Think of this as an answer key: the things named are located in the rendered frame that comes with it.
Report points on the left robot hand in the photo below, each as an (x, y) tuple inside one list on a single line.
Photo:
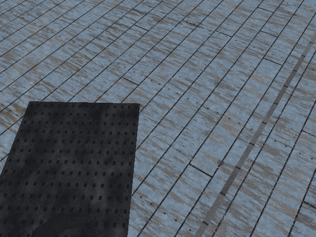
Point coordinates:
[(59, 223)]

